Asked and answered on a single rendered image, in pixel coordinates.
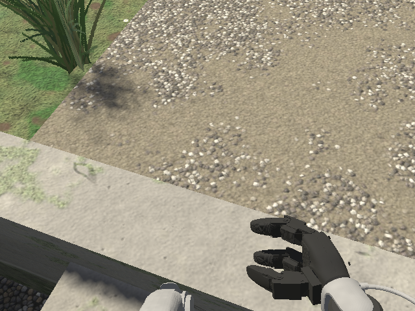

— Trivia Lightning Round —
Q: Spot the right robot forearm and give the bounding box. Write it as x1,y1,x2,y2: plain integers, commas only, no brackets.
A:
321,277,383,311

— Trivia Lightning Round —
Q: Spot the left robot thigh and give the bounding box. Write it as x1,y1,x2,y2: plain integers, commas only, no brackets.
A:
139,289,195,311

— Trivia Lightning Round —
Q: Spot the right robot hand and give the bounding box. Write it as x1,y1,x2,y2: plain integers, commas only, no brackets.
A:
246,215,351,305

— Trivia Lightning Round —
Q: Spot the robot left shin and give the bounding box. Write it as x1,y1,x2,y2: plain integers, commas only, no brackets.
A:
160,282,182,294

